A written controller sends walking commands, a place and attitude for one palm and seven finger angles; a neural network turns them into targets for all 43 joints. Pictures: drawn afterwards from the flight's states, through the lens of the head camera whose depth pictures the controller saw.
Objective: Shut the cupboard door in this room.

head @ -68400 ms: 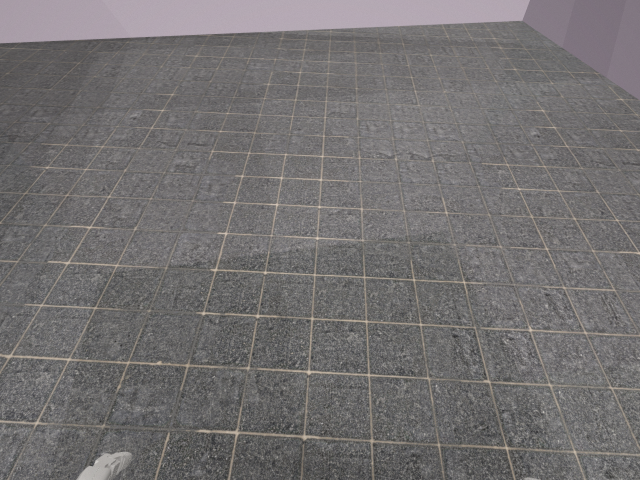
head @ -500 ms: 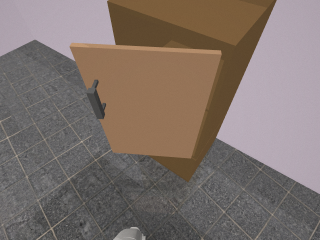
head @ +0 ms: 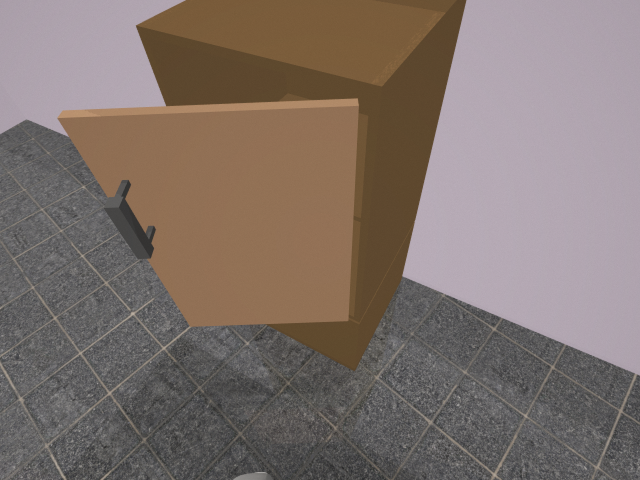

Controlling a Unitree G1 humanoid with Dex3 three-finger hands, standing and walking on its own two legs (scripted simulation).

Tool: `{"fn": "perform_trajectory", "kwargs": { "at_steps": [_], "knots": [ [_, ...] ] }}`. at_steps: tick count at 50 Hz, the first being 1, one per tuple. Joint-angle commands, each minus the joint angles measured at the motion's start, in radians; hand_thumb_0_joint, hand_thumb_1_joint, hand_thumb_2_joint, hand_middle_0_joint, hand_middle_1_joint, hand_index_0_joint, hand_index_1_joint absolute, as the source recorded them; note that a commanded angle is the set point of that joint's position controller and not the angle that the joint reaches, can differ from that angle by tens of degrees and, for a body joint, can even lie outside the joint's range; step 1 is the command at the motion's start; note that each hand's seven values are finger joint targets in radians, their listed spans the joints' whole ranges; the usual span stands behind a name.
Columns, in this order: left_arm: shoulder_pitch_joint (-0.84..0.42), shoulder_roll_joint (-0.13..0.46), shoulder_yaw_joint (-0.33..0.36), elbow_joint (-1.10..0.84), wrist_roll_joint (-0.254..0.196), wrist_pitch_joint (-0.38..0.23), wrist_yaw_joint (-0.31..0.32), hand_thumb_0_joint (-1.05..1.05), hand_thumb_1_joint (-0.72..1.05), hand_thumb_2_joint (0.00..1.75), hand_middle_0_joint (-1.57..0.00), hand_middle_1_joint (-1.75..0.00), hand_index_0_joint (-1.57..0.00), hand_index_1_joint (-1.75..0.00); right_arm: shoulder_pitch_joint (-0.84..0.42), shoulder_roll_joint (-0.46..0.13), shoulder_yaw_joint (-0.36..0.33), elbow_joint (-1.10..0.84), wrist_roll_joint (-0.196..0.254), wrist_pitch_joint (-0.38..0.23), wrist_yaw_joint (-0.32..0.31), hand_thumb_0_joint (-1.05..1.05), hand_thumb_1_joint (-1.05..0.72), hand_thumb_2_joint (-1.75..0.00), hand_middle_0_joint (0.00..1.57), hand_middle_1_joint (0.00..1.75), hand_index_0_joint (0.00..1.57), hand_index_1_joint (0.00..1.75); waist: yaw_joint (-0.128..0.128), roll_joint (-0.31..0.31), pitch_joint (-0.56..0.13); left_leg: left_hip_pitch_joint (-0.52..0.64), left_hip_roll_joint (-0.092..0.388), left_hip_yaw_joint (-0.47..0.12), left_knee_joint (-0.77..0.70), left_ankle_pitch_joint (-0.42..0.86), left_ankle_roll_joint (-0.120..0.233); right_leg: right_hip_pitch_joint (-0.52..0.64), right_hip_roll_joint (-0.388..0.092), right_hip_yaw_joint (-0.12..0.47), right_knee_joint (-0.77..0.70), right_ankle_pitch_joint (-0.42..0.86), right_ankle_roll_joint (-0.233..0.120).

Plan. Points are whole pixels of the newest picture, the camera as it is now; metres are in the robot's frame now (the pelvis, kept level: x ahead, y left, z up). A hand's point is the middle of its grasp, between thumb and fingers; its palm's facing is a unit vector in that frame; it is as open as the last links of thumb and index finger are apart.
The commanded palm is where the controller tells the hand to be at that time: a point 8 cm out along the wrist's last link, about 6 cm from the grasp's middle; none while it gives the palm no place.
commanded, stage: come to a stop and stand still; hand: left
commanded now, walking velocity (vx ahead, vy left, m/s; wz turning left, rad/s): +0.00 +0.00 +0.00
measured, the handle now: (134, 220) +0.47 +0.33 +0.03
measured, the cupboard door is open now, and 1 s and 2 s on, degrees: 31 31 31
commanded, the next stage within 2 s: look again from close up in 0.44 s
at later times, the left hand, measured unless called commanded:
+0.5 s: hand out of the picture -0.02 +0.15 -0.16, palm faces +0.10 -0.98 -0.19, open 7.3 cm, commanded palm none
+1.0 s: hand out of the picture -0.02 +0.16 -0.16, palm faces +0.04 -0.98 -0.19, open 7.4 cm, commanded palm none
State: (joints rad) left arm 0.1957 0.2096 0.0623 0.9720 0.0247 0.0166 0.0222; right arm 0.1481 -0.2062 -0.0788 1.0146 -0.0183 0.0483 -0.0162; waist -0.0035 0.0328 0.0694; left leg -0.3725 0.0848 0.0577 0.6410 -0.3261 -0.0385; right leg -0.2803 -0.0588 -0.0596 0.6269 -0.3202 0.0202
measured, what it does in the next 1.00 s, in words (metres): steps on the spot: left foot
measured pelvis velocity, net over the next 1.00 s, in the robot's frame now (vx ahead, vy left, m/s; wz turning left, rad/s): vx -0.02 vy -0.01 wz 0.00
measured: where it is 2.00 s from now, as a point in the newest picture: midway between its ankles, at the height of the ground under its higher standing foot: outside the picture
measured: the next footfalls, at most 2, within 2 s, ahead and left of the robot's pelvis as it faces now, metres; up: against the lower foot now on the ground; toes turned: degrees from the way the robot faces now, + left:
left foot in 0.24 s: +0.00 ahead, +0.10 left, +0.00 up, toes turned +4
right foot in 1.86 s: +0.11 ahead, -0.05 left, +0.00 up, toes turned +5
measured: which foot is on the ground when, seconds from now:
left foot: up 0.00-0.22, down 0.24-1.00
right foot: down 0.00-1.00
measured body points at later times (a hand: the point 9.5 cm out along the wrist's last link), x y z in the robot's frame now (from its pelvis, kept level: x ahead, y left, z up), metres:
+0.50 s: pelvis -0.01 -0.02 +0.02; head +0.00 -0.03 +0.47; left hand -0.02 +0.20 -0.14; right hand -0.02 -0.22 -0.15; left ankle -0.04 +0.09 -0.72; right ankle +0.00 -0.12 -0.72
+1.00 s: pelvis -0.02 -0.01 +0.02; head -0.02 -0.01 +0.46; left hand -0.02 +0.21 -0.14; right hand -0.02 -0.22 -0.15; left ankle -0.04 +0.09 -0.72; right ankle +0.00 -0.12 -0.72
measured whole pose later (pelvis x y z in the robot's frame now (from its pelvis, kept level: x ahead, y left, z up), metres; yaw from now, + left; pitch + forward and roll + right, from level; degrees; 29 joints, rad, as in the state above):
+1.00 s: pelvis -0.02 -0.01 +0.02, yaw +0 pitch -2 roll +0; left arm 0.30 0.14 -0.01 1.11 0.01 -0.02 0.03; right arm 0.31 -0.14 0.03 1.11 -0.01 -0.03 -0.03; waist 0.00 0.01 0.02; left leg -0.12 -0.01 0.07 0.44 -0.28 0.03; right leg -0.21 -0.04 -0.07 0.48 -0.23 -0.01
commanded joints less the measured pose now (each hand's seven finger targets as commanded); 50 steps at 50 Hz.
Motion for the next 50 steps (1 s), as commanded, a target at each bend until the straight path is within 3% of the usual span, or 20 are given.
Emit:
{"fn": "perform_trajectory", "kwargs": {
  "at_steps": [1, 4, 7, 9, 11, 12, 13, 14, 15, 19, 20, 26, 27, 28, 29, 30, 31, 36, 41, 50],
  "knots": [
    [-0.004, 0.167, 0.017, -0.049, 0.006, -0.02, 0.008, 0.0, 0.9, 0.9, -0.2, -0.3, -0.2, -0.3, 0.039, -0.01, -0.001, -0.066, -0.001, 0.001, 0.009, 0.0, -0.9, -0.9, 0.2, 0.3, 0.2, 0.3, -0.003, -0.278, -0.027, 0.008, -0.041, -0.07, 0.214, -0.171, 0.027, -0.101, -0.256, 0.25, -0.378, 0.104, -0.151],
    [-0.013, 0.114, 0.007, -0.041, -0.003, -0.016, 0.007, 0.0, 0.9, 0.9, -0.2, -0.3, -0.2, -0.3, 0.097, -0.026, 0.002, -0.018, -0.001, -0.012, 0.007, 0.0, -0.9, -0.9, 0.2, 0.3, 0.2, 0.3, -0.007, -0.25, -0.004, -0.001, -0.046, -0.047, 0.261, -0.095, 0.022, -0.041, -0.191, 0.16, -0.357, 0.166, -0.145],
    [0.043, 0.108, 0.008, -0.018, -0.003, -0.021, 0.01, 0.0, 0.9, 0.9, -0.2, -0.3, -0.2, -0.3, 0.103, -0.004, 0.015, -0.004, 0.003, -0.027, 0.004, 0.0, -0.9, -0.9, 0.2, 0.3, 0.2, 0.3, 0.02, -0.195, -0.007, 0.03, -0.048, -0.025, 0.086, -0.098, 0.012, 0.038, -0.187, 0.154, -0.33, 0.235, -0.158],
    [0.071, 0.096, 0.009, 0.004, -0.011, -0.024, 0.012, 0.0, 0.9, 0.9, -0.2, -0.3, -0.2, -0.3, 0.141, 0.017, 0.024, 0.015, 0.001, -0.038, -0.002, 0.0, -0.9, -0.9, 0.2, 0.3, 0.2, 0.3, 0.021, -0.155, -0.04, 0.113, -0.051, -0.023, -0.104, -0.023, 0.011, 0.072, -0.175, 0.162, -0.296, 0.235, -0.153],
    [0.074, 0.073, 0.0, 0.016, -0.024, -0.023, 0.012, 0.0, 0.9, 0.9, -0.2, -0.3, -0.2, -0.3, 0.193, 0.012, 0.033, 0.048, 0.002, -0.054, -0.006, 0.0, -0.9, -0.9, 0.2, 0.3, 0.2, 0.3, 0.008, -0.059, -0.065, 0.239, -0.033, -0.071, -0.282, 0.144, 0.024, 0.039, -0.127, 0.127, -0.234, 0.163, -0.098],
    [0.093, 0.041, -0.008, 0.019, -0.029, -0.024, 0.009, 0.0, 0.9, 0.9, -0.2, -0.3, -0.2, -0.3, 0.198, -0.014, 0.033, 0.049, -0.002, -0.067, -0.01, 0.0, -0.9, -0.9, 0.2, 0.3, 0.2, 0.3, 0.019, 0.037, -0.082, 0.249, 0.045, -0.168, -0.307, 0.26, 0.056, 0.025, -0.068, 0.09, -0.196, 0.157, -0.063],
    [0.1, 0.022, -0.014, 0.024, -0.03, -0.026, 0.008, 0.0, 0.9, 0.9, -0.2, -0.3, -0.2, -0.3, 0.177, -0.039, 0.033, 0.05, -0.002, -0.071, -0.015, 0.0, -0.9, -0.9, 0.2, 0.3, 0.2, 0.3, 0.037, 0.075, -0.094, 0.212, 0.1, -0.202, -0.307, 0.319, 0.081, 0.075, -0.041, 0.065, -0.206, 0.164, -0.041],
    [0.093, 0.02, -0.018, 0.035, -0.028, -0.029, 0.008, 0.0, 0.9, 0.9, -0.2, -0.3, -0.2, -0.3, 0.158, -0.04, 0.038, 0.055, -0.001, -0.071, -0.019, 0.0, -0.9, -0.9, 0.2, 0.3, 0.2, 0.3, 0.039, 0.042, -0.092, 0.19, 0.091, -0.185, -0.302, 0.307, 0.08, 0.113, -0.039, 0.064, -0.223, 0.188, -0.035],
    [0.078, 0.022, -0.02, 0.048, -0.025, -0.024, 0.01, 0.0, 0.9, 0.9, -0.2, -0.3, -0.2, -0.3, 0.15, -0.025, 0.041, 0.068, 0.001, -0.073, -0.021, 0.0, -0.9, -0.9, 0.2, 0.3, 0.2, 0.3, 0.037, 0.138, -0.078, 0.163, 0.081, -0.184, -0.333, 0.296, 0.082, 0.142, -0.045, 0.047, -0.22, 0.185, -0.025],
    [0.102, 0.021, -0.028, 0.083, -0.022, -0.024, 0.009, 0.0, 0.9, 0.9, -0.2, -0.3, -0.2, -0.3, 0.172, 0.009, 0.05, 0.084, 0.004, -0.065, -0.024, 0.0, -0.9, -0.9, 0.2, 0.3, 0.2, 0.3, 0.031, 0.058, -0.004, 0.124, 0.04, -0.145, -0.37, 0.103, 0.059, 0.149, -0.052, 0.059, -0.276, 0.171, -0.033],
    [0.104, 0.02, -0.03, 0.088, -0.021, -0.024, 0.009, 0.0, 0.9, 0.9, -0.2, -0.3, -0.2, -0.3, 0.181, 0.012, 0.05, 0.085, 0.004, -0.063, -0.024, 0.0, -0.9, -0.9, 0.2, 0.3, 0.2, 0.3, 0.029, 0.008, 0.013, 0.126, 0.037, -0.14, -0.37, 0.085, 0.058, 0.142, -0.053, 0.059, -0.291, 0.156, -0.033],
    [0.132, 0.001, -0.037, 0.105, -0.021, -0.028, 0.012, 0.0, 0.9, 0.9, -0.2, -0.3, -0.2, -0.3, 0.222, 0.026, 0.052, 0.1, 0.004, -0.055, -0.023, 0.0, -0.9, -0.9, 0.2, 0.3, 0.2, 0.3, 0.007, -0.069, 0.039, 0.184, 0.006, -0.11, -0.342, 0.076, 0.056, 0.056, -0.066, 0.093, -0.343, 0.053, -0.035],
    [0.229, 0.041, -0.047, 0.142, 0.0, -0.064, 0.053, 0.0, 0.9, 0.9, -0.2, -0.3, -0.2, -0.3, 0.102, -0.042, 0.055, 0.042, 0.011, -0.077, -0.009, 0.0, -0.9, -0.9, 0.2, 0.3, 0.2, 0.3, 0.054, -0.096, 0.009, 0.123, 0.013, -0.047, -0.116, 0.163, 0.033, 0.101, -0.11, 0.136, -0.249, 0.59, -0.027],
    [0.19, 0.08, -0.038, 0.106, -0.009, -0.072, 0.046, 0.0, 0.9, 0.9, -0.2, -0.3, -0.2, -0.3, 0.193, 0.012, 0.055, 0.011, 0.011, -0.064, -0.005, 0.0, -0.9, -0.9, 0.2, 0.3, 0.2, 0.3, -0.019, -0.078, -0.108, 0.146, -0.026, -0.06, -0.122, 0.001, 0.036, 0.135, -0.166, 0.181, -0.271, 0.4, -0.071],
    [0.164, 0.064, -0.042, 0.095, -0.009, -0.073, 0.038, 0.0, 0.9, 0.9, -0.2, -0.3, -0.2, -0.3, 0.21, 0.024, 0.058, 0.024, 0.007, -0.066, -0.004, 0.0, -0.9, -0.9, 0.2, 0.3, 0.2, 0.3, -0.018, -0.036, -0.082, 0.172, -0.032, -0.061, -0.156, 0.017, 0.041, 0.079, -0.147, 0.168, -0.283, 0.23, -0.092],
    [0.151, 0.063, -0.044, 0.098, -0.009, -0.078, 0.034, 0.0, 0.9, 0.9, -0.2, -0.3, -0.2, -0.3, 0.237, 0.032, 0.069, 0.039, 0.004, -0.071, 0.0, 0.0, -0.9, -0.9, 0.2, 0.3, 0.2, 0.3, -0.03, -0.022, -0.12, 0.205, -0.03, -0.054, -0.166, 0.092, 0.045, 0.075, -0.122, 0.14, -0.265, 0.214, -0.101],
    [0.152, 0.047, -0.047, 0.096, -0.012, -0.076, 0.03, 0.0, 0.9, 0.9, -0.2, -0.3, -0.2, -0.3, 0.251, 0.023, 0.07, 0.036, 0.003, -0.073, 0.001, 0.0, -0.9, -0.9, 0.2, 0.3, 0.2, 0.3, -0.029, -0.034, -0.106, 0.195, -0.019, -0.065, -0.178, 0.113, 0.052, 0.061, -0.1, 0.119, -0.26, 0.14, -0.094],
    [0.17, 0.007, -0.061, 0.115, -0.014, -0.062, 0.018, 0.0, 0.9, 0.9, -0.2, -0.3, -0.2, -0.3, 0.224, 0.0, 0.082, 0.031, 0.006, -0.087, -0.009, 0.0, -0.9, -0.9, 0.2, 0.3, 0.2, 0.3, -0.004, -0.013, 0.02, 0.107, 0.012, -0.104, -0.265, 0.172, 0.073, 0.072, -0.05, 0.087, -0.22, 0.156, -0.073],
    [0.179, 0.005, -0.064, 0.121, -0.016, -0.053, 0.015, 0.0, 0.9, 0.9, -0.2, -0.3, -0.2, -0.3, 0.227, -0.017, 0.087, 0.044, 0.006, -0.089, -0.011, 0.0, -0.9, -0.9, 0.2, 0.3, 0.2, 0.3, 0.006, -0.042, 0.048, 0.097, 0.009, -0.107, -0.305, 0.131, 0.077, 0.081, -0.047, 0.084, -0.226, 0.13, -0.064],
    [0.165, 0.013, -0.061, 0.118, -0.016, -0.046, 0.014, 0.0, 0.9, 0.9, -0.2, -0.3, -0.2, -0.3, 0.228, -0.017, 0.09, 0.074, 0.004, -0.09, -0.013, 0.0, -0.9, -0.9, 0.2, 0.3, 0.2, 0.3, 0.013, -0.017, 0.039, 0.111, 0.013, -0.103, -0.335, 0.135, 0.078, 0.107, -0.048, 0.081, -0.23, 0.158, -0.06]
  ]
}}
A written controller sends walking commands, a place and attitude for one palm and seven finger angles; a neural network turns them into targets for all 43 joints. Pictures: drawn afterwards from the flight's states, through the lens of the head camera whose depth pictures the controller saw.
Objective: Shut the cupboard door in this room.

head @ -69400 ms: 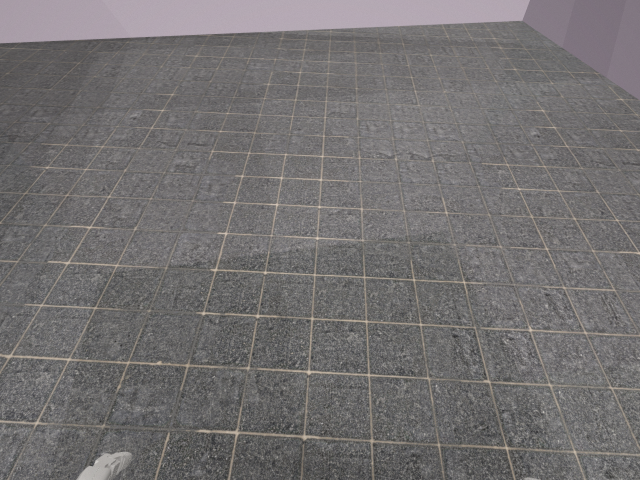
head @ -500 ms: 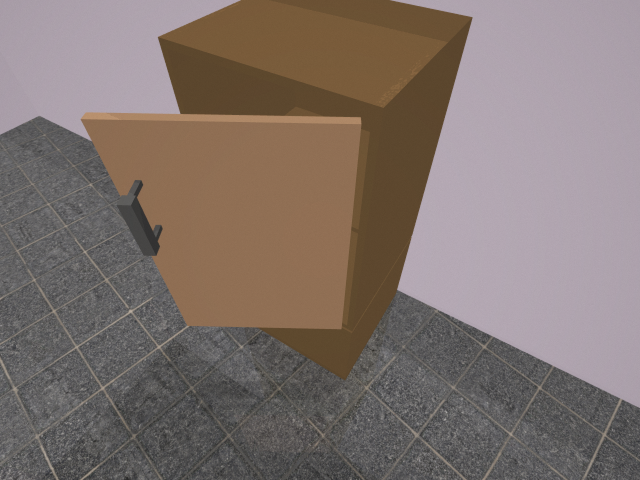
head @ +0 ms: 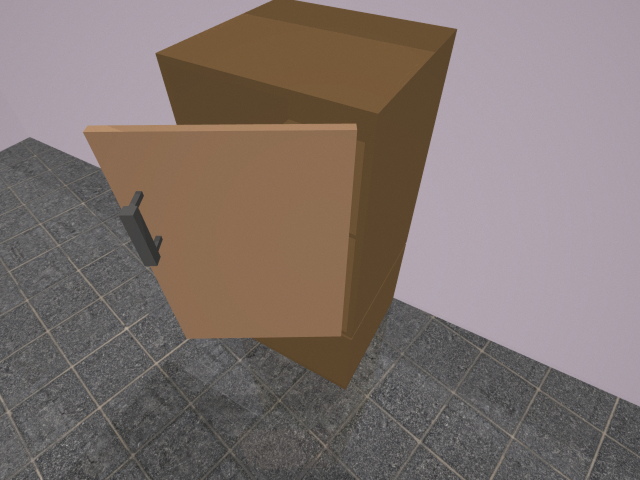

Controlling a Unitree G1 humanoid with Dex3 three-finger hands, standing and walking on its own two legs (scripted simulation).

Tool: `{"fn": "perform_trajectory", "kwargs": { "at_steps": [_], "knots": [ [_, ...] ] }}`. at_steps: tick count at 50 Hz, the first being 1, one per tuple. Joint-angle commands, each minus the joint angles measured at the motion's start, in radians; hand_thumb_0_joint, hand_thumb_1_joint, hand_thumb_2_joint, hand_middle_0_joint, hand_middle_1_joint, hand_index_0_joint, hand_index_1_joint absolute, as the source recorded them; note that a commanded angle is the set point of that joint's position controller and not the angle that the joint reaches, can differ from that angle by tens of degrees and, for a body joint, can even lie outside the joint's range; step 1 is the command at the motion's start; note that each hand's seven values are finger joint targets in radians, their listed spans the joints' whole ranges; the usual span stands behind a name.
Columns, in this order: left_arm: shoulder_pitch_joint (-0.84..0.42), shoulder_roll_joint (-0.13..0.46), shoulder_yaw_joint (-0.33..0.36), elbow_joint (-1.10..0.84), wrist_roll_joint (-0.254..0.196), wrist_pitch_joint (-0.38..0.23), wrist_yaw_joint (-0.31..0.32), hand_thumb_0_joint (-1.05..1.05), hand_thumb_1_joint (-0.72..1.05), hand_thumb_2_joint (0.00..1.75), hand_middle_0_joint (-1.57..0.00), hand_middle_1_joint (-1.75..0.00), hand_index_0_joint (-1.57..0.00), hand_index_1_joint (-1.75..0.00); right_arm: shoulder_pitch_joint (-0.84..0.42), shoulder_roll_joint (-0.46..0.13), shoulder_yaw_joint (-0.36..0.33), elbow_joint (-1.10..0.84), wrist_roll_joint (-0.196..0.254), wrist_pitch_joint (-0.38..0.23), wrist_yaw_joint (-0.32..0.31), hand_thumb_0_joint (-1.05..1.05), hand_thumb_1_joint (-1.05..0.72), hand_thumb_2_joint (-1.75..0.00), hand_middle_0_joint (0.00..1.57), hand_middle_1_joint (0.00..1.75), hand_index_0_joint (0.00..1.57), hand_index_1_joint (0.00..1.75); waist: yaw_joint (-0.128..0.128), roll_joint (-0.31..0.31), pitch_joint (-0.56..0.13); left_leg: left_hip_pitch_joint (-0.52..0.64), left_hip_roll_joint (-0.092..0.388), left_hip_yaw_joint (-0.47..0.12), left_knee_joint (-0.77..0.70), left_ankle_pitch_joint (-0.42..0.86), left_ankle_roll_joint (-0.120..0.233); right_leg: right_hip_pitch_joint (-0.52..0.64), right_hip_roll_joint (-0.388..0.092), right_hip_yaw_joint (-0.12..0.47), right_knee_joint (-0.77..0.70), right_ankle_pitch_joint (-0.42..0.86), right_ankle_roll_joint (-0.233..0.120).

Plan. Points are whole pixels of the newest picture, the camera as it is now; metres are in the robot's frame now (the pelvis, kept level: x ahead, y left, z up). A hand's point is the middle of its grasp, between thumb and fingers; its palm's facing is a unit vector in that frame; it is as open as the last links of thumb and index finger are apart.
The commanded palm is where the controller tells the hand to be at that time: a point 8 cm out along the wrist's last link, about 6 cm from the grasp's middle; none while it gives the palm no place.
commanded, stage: look again from close up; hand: left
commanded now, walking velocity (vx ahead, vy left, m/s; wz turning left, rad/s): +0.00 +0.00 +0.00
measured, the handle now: (144, 228) +0.49 +0.33 +0.01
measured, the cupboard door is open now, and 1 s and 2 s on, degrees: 31 31 31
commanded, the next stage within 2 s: shuffle to correct the standing spot in 0.04 s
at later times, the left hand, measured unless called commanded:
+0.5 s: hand out of the picture -0.01 +0.21 -0.19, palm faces +0.13 -0.98 -0.17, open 7.4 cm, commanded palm none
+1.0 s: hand out of the picture +0.12 +0.21 -0.16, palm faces +0.11 -0.97 -0.22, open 7.3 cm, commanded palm none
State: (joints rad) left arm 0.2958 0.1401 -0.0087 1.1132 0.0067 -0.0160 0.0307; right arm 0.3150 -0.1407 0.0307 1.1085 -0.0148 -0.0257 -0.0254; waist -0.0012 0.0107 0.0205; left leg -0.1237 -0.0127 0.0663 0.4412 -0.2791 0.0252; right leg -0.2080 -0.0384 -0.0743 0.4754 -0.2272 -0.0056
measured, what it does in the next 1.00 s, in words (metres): steps on the spot: right foot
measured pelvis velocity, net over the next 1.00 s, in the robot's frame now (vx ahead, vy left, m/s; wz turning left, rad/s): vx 0.04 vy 0.04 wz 0.09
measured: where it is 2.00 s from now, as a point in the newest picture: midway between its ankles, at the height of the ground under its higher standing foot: outside the picture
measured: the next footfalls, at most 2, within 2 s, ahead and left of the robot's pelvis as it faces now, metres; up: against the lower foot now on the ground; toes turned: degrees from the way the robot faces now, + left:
right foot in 0.86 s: +0.12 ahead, -0.04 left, +0.00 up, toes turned +5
left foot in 1.16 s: +0.05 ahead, +0.18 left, +0.00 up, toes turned +6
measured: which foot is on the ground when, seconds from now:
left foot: down 0.00-0.88, up 0.90-1.00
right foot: down 0.00-0.46, up 0.48-0.84, down 0.86-1.00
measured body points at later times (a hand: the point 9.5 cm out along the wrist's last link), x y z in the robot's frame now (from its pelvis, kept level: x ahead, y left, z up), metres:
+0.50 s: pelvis +0.01 +0.03 -0.01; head +0.02 +0.05 +0.44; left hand -0.02 +0.26 -0.18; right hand +0.01 -0.20 -0.16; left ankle -0.02 +0.10 -0.74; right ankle +0.01 -0.10 -0.72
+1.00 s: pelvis +0.04 +0.04 -0.01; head +0.06 +0.02 +0.44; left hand +0.11 +0.26 -0.15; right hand +0.06 -0.18 -0.17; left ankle -0.01 +0.14 -0.71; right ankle +0.08 -0.05 -0.74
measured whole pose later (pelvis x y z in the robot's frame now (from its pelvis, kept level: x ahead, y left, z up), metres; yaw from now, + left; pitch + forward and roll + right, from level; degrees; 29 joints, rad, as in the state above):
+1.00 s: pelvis +0.04 +0.04 -0.01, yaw +5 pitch -2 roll +1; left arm 0.15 0.13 0.03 0.98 0.02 -0.02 0.05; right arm 0.26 -0.13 -0.03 1.07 -0.01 0.03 -0.04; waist -0.02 0.01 0.08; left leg -0.27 -0.03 0.03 0.79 -0.51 -0.01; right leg -0.27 -0.02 -0.09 0.55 -0.24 -0.06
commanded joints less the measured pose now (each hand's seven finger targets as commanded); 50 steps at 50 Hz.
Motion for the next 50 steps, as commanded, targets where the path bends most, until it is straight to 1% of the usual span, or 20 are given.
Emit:
{"fn": "perform_trajectory", "kwargs": {
  "at_steps": [1, 10, 15, 18, 19, 21, 22, 23, 25, 26, 28, 33, 38, 41, 42, 43, 44, 45, 46, 50],
  "knots": [
    [0.062, 0.086, 0.011, -0.025, 0.002, -0.013, 0.006, 0.0, 0.9, 0.9, -0.2, -0.3, -0.2, -0.3, 0.065, -0.086, -0.018, -0.018, 0.002, -0.016, -0.003, 0.0, -0.9, -0.9, 0.2, 0.3, 0.2, 0.3, 0.011, -0.012, 0.085, -0.144, 0.11, -0.112, -0.134, 0.087, 0.013, 0.043, -0.071, 0.093, -0.078, 0.066, -0.033],
    [0.06, 0.109, 0.027, -0.034, 0.005, -0.009, 0.006, 0.0, 0.9, 0.9, -0.2, -0.3, -0.2, -0.3, 0.066, -0.085, -0.022, -0.005, 0.001, 0.001, 0.0, 0.0, -0.9, -0.9, 0.2, 0.3, 0.2, 0.3, 0.016, -0.022, 0.076, -0.157, 0.085, -0.092, -0.089, 0.02, 0.012, 0.042, -0.102, 0.109, -0.077, -0.032, -0.046],
    [0.086, 0.187, 0.073, -0.059, 0.013, 0.005, 0.011, 0.0, 0.9, 0.9, -0.2, -0.3, -0.2, -0.3, 0.047, -0.076, -0.041, -0.044, -0.006, 0.034, 0.008, 0.0, -0.9, -0.9, 0.2, 0.3, 0.2, 0.3, 0.029, -0.144, 0.092, -0.248, 0.02, -0.016, 0.127, -0.116, -0.007, -0.004, -0.261, 0.269, -0.203, -0.302, -0.122],
    [0.071, 0.195, 0.092, -0.086, 0.022, 0.005, 0.016, 0.0, 0.9, 0.9, -0.2, -0.3, -0.2, -0.3, 0.044, -0.069, -0.05, -0.064, -0.007, 0.036, 0.015, 0.0, -0.9, -0.9, 0.2, 0.3, 0.2, 0.3, 0.025, -0.175, 0.1, -0.236, 0.042, -0.024, 0.191, -0.135, -0.009, -0.073, -0.318, 0.299, -0.221, -0.284, -0.153],
    [0.05, 0.19, 0.093, -0.093, 0.022, 0.007, 0.015, 0.0, 0.9, 0.9, -0.2, -0.3, -0.2, -0.3, 0.069, -0.058, -0.05, -0.056, -0.007, 0.032, 0.017, 0.0, -0.9, -0.9, 0.2, 0.3, 0.2, 0.3, 0.009, -0.156, 0.086, -0.171, 0.041, -0.016, 0.115, -0.103, -0.008, -0.105, -0.299, 0.249, -0.18, -0.244, -0.14],
    [0.0, 0.155, 0.088, -0.115, 0.018, 0.017, 0.01, 0.0, 0.9, 0.9, -0.2, -0.3, -0.2, -0.3, 0.145, -0.065, -0.05, -0.033, -0.008, 0.022, 0.018, 0.0, -0.9, -0.9, 0.2, 0.3, 0.2, 0.3, -0.025, 0.007, 0.072, -0.048, 0.055, -0.053, -0.035, -0.045, 0.004, -0.19, -0.174, 0.096, -0.003, -0.238, -0.083],
    [-0.014, 0.113, 0.081, -0.13, 0.018, 0.024, 0.004, 0.0, 0.9, 0.9, -0.2, -0.3, -0.2, -0.3, 0.169, -0.116, -0.061, -0.032, -0.015, 0.019, 0.017, 0.0, -0.9, -0.9, 0.2, 0.3, 0.2, 0.3, -0.034, 0.19, 0.074, -0.044, 0.166, -0.192, -0.115, -0.027, 0.049, -0.239, -0.065, -0.028, 0.17, -0.265, -0.04],
    [-0.047, 0.075, 0.071, -0.15, 0.023, 0.026, 0.003, 0.0, 0.9, 0.9, -0.2, -0.3, -0.2, -0.3, 0.194, -0.155, -0.068, -0.036, -0.017, 0.016, 0.009, 0.0, -0.9, -0.9, 0.2, 0.3, 0.2, 0.3, -0.049, 0.329, 0.087, -0.009, 0.269, -0.354, -0.216, 0.033, 0.12, -0.334, 0.016, -0.076, 0.363, -0.355, -0.015],
    [-0.073, 0.083, 0.067, -0.157, 0.026, 0.02, -0.002, 0.0, 0.9, 0.9, -0.2, -0.3, -0.2, -0.3, 0.185, -0.14, -0.061, -0.043, -0.011, 0.007, -0.006, 0.0, -0.9, -0.9, 0.2, 0.3, 0.2, 0.3, -0.041, 0.209, 0.084, 0.055, 0.309, -0.4, -0.2, 0.233, 0.216, -0.44, -0.027, 0.012, 0.582, -0.354, -0.033],
    [-0.077, 0.075, 0.068, -0.149, 0.024, 0.016, -0.006, 0.0, 0.9, 0.9, -0.2, -0.3, -0.2, -0.3, 0.16, -0.138, -0.058, -0.059, -0.014, 0.002, -0.006, 0.0, -0.9, -0.9, 0.2, 0.3, 0.2, 0.3, -0.034, 0.118, 0.068, 0.068, 0.305, -0.367, -0.163, 0.328, 0.229, -0.437, -0.037, 0.014, 0.619, -0.325, -0.034],
    [-0.066, 0.055, 0.066, -0.134, 0.02, 0.014, -0.012, 0.0, 0.9, 0.9, -0.2, -0.3, -0.2, -0.3, 0.117, -0.136, -0.053, -0.079, -0.018, -0.007, -0.009, 0.0, -0.9, -0.9, 0.2, 0.3, 0.2, 0.3, -0.012, 0.051, 0.042, 0.078, 0.264, -0.268, -0.147, 0.479, 0.216, -0.398, -0.041, 0.0, 0.624, -0.259, -0.021],
    [-0.092, 0.042, 0.056, -0.141, 0.018, 0.023, -0.01, 0.0, 0.9, 0.9, -0.2, -0.3, -0.2, -0.3, 0.145, -0.115, -0.045, -0.07, -0.015, -0.022, -0.018, 0.0, -0.9, -0.9, 0.2, 0.3, 0.2, 0.3, -0.012, 0.05, 0.038, 0.096, 0.242, -0.188, -0.138, 0.723, 0.201, -0.358, -0.026, 0.0, 0.552, -0.192, 0.001],
    [-0.096, 0.048, 0.05, -0.158, 0.007, 0.019, 0.009, 0.0, 0.9, 0.9, -0.2, -0.3, -0.2, -0.3, 0.102, -0.133, -0.057, -0.07, -0.01, -0.018, -0.024, 0.0, -0.9, -0.9, 0.2, 0.3, 0.2, 0.3, 0.006, 0.064, -0.003, 0.118, 0.247, -0.164, -0.061, 0.984, 0.154, -0.185, -0.004, 0.018, 0.252, -0.139, -0.006],
    [0.003, 0.084, 0.055, -0.131, 0.011, 0.0, 0.018, 0.0, 0.9, 0.9, -0.2, -0.3, -0.2, -0.3, 0.08, -0.124, -0.065, -0.07, 0.003, -0.012, -0.019, 0.0, -0.9, -0.9, 0.2, 0.3, 0.2, 0.3, 0.052, 0.015, -0.047, 0.087, 0.183, -0.129, 0.058, 0.843, 0.077, 0.009, -0.014, 0.035, -0.047, 0.143, -0.008],
    [0.041, 0.117, 0.06, -0.118, 0.013, -0.009, 0.023, 0.0, 0.9, 0.9, -0.2, -0.3, -0.2, -0.3, 0.093, -0.104, -0.067, -0.074, 0.011, -0.014, -0.016, 0.0, -0.9, -0.9, 0.2, 0.3, 0.2, 0.3, 0.049, -0.051, -0.081, -0.012, 0.134, -0.118, 0.109, 0.649, 0.039, 0.135, -0.077, 0.123, -0.036, 0.383, -0.04],
    [0.059, 0.153, 0.063, -0.113, 0.014, -0.013, 0.028, 0.0, 0.9, 0.9, -0.2, -0.3, -0.2, -0.3, 0.1, -0.082, -0.069, -0.081, 0.016, -0.009, -0.014, 0.0, -0.9, -0.9, 0.2, 0.3, 0.2, 0.3, 0.037, -0.149, -0.101, -0.143, 0.055, -0.076, 0.18, 0.258, 0.006, 0.218, -0.226, 0.293, 0.019, 0.728, -0.12],
    [0.049, 0.176, 0.06, -0.111, 0.01, -0.013, 0.023, 0.0, 0.9, 0.9, -0.2, -0.3, -0.2, -0.3, 0.11, -0.056, -0.071, -0.082, 0.017, 0.002, -0.012, 0.0, -0.9, -0.9, 0.2, 0.3, 0.2, 0.3, 0.018, -0.173, -0.087, -0.203, -0.007, -0.058, 0.239, -0.187, -0.02, 0.213, -0.347, 0.343, -0.007, 0.905, -0.214],
    [0.042, 0.176, 0.058, -0.12, 0.014, -0.012, 0.025, 0.0, 0.9, 0.9, -0.2, -0.3, -0.2, -0.3, 0.075, -0.037, -0.069, -0.087, 0.014, 0.021, -0.016, 0.0, -0.9, -0.9, 0.2, 0.3, 0.2, 0.3, 0.027, -0.179, -0.066, -0.218, 0.001, -0.065, 0.331, -0.331, -0.028, 0.182, -0.378, 0.357, -0.035, 0.961, -0.27],
    [0.021, 0.166, 0.063, -0.129, 0.017, -0.014, 0.029, 0.0, 0.9, 0.9, -0.2, -0.3, -0.2, -0.3, 0.048, -0.036, -0.071, -0.089, 0.01, 0.033, -0.016, 0.0, -0.9, -0.9, 0.2, 0.3, 0.2, 0.3, 0.026, -0.234, -0.054, -0.223, 0.016, -0.083, 0.411, -0.34, -0.033, 0.122, -0.356, 0.364, -0.062, 0.874, -0.283],
    [-0.079, 0.153, 0.068, -0.176, 0.021, -0.002, 0.022, 0.0, 0.9, 0.9, -0.2, -0.3, -0.2, -0.3, 0.04, -0.004, -0.073, -0.07, 0.009, 0.048, 0.002, 0.0, -0.9, -0.9, 0.2, 0.3, 0.2, 0.3, -0.002, -0.093, -0.024, -0.156, 0.021, -0.046, 0.391, -0.196, -0.047, -0.053, -0.242, 0.236, -0.142, 0.418, -0.216]
  ]
}}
